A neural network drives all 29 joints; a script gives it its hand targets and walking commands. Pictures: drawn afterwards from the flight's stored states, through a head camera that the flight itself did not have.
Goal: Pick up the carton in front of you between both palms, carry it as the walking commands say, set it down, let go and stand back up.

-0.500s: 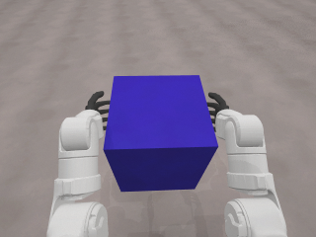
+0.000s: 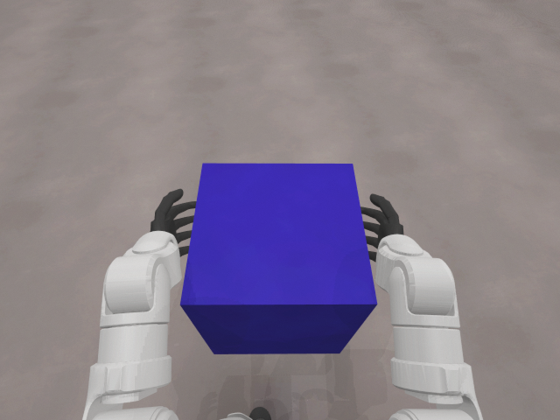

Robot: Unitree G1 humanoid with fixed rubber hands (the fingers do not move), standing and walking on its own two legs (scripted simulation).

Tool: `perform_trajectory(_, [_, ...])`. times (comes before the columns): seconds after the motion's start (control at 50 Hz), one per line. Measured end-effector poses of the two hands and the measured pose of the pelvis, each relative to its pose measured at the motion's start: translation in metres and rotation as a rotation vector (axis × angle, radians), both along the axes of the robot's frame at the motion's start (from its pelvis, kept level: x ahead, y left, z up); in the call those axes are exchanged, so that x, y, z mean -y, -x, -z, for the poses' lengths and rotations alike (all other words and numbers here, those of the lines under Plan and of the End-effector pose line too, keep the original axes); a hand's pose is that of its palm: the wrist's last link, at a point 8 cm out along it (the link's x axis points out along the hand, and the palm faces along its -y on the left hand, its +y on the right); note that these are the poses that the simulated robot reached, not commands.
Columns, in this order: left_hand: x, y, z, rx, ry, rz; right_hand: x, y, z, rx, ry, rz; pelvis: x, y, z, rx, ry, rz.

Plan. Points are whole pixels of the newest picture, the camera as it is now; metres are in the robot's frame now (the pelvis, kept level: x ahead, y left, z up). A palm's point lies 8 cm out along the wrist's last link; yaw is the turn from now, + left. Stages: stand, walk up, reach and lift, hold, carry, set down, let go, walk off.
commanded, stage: carry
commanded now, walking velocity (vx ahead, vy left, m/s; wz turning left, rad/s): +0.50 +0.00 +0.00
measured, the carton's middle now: (277, 267) +0.35 +0.01 +0.00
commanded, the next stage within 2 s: none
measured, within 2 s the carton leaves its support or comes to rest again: neither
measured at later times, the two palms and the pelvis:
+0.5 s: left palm (223, 111) +0.59 +0.10 +0.11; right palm (392, 110) +0.61 -0.19 +0.10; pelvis +0.32 -0.06 +0.02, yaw +2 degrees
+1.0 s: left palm (227, 43) +0.85 +0.12 +0.10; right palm (362, 43) +0.84 -0.18 +0.11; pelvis +0.58 -0.03 +0.03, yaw +0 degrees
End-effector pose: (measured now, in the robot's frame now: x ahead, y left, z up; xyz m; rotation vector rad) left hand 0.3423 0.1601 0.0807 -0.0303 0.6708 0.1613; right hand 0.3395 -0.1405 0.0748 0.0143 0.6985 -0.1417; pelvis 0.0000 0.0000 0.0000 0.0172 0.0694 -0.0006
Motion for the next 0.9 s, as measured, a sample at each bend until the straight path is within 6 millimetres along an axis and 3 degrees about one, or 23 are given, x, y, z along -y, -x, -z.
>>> perform_trajectory(0.12, [0.031,-0.087,-0.035,0.009,-0.026,0.111,0.028,-0.060,-0.033,0.009,-0.002,0.056,-0.007,-0.069,-0.017,-0.003,0.008,0.005])
perform_trajectory(0.2, [0.038,-0.131,-0.061,0.014,-0.015,0.108,0.035,-0.104,-0.062,0.014,-0.005,0.067,-0.003,-0.116,-0.033,-0.014,0.040,0.017])
perform_trajectory(0.28, [0.037,-0.165,-0.068,0.011,0.012,0.060,0.035,-0.152,-0.077,0.013,-0.006,0.047,0.011,-0.169,-0.039,-0.021,0.057,0.016])
perform_trajectory(0.36, [0.038,-0.196,-0.060,0.003,0.030,-0.001,0.036,-0.197,-0.072,0.005,-0.015,0.017,0.030,-0.226,-0.035,-0.017,0.051,0.011])
perform_trajectory(0.46, [0.051,-0.240,-0.038,0.003,0.032,-0.058,0.050,-0.251,-0.041,0.003,-0.049,-0.013,0.054,-0.297,-0.016,0.001,0.052,-0.030])
perform_trajectory(0.52, [0.057,-0.256,-0.024,-0.059,0.020,-0.079,0.055,-0.273,-0.024,-0.060,-0.062,-0.029,0.063,-0.329,-0.021,-0.005,0.037,-0.050])
perform_trajectory(0.58, [0.059,-0.276,-0.022,-0.092,0.004,-0.082,0.057,-0.296,-0.020,-0.091,-0.047,-0.053,0.067,-0.360,-0.029,-0.009,0.021,-0.055])
perform_trajectory(0.66, [0.060,-0.317,-0.033,-0.067,-0.002,-0.079,0.057,-0.337,-0.030,-0.065,-0.039,-0.062,0.067,-0.405,-0.036,-0.014,0.006,-0.051])
perform_trajectory(0.78, [0.052,-0.396,-0.044,0.006,0.000,-0.048,0.050,-0.408,-0.042,0.009,-0.033,-0.036,0.053,-0.482,-0.030,0.003,0.002,-0.045])
perform_trajectory(0.84, [0.041,-0.439,-0.038,0.042,0.010,-0.032,0.040,-0.446,-0.040,0.045,-0.024,-0.019,0.039,-0.523,-0.015,0.025,0.015,-0.026])
perform_trajectory(0.9, [0.036,-0.472,-0.026,0.004,0.041,-0.028,0.034,-0.477,-0.034,0.008,0.006,-0.015,0.034,-0.548,-0.013,0.020,-0.005,-0.015])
